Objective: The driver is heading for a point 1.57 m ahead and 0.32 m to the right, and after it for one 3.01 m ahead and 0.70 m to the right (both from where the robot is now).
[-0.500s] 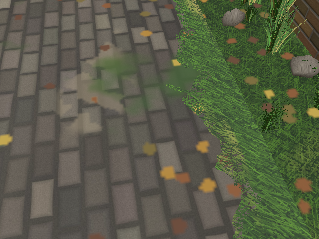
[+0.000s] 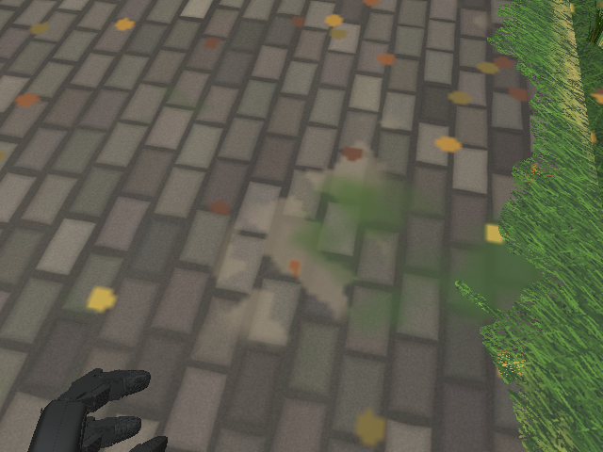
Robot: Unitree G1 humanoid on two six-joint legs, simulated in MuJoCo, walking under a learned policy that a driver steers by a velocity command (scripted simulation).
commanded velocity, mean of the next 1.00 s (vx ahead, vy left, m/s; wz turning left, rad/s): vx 0.03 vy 0.00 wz -0.33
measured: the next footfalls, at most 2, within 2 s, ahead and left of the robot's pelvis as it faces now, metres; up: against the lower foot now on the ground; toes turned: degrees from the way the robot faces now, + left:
left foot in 0.32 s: +0.09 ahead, +0.12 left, +0.00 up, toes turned +2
right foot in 0.70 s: +0.08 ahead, -0.14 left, +0.00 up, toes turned -17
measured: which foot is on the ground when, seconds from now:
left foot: up 0.00-0.30, down 0.32-0.70, up 0.72-1.00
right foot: down 0.00-0.34, up 0.36-0.68, down 0.70-1.00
